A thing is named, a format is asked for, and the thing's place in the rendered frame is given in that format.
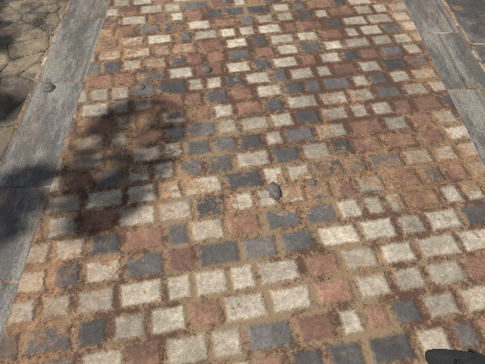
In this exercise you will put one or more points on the robot right hand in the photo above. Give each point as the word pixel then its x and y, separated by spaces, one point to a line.
pixel 444 356

